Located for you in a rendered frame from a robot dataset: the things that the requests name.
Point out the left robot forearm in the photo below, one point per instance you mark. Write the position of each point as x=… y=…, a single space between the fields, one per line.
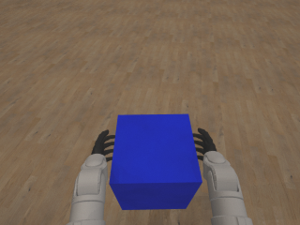
x=89 y=193

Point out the right robot hand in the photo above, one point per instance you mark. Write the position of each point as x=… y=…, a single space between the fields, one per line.
x=207 y=143

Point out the carton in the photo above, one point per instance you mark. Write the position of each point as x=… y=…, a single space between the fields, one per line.
x=154 y=162

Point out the left robot hand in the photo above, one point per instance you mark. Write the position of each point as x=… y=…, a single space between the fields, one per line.
x=100 y=145

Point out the right robot forearm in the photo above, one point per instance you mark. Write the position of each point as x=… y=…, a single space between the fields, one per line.
x=225 y=193

